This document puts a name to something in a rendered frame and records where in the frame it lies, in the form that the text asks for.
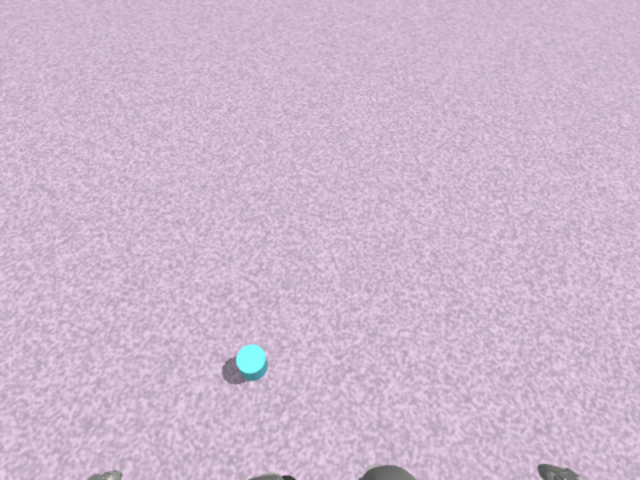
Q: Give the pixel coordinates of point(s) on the tin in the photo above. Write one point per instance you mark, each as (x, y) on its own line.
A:
(252, 363)

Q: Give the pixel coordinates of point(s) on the right robot hand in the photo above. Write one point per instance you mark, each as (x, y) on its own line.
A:
(550, 472)

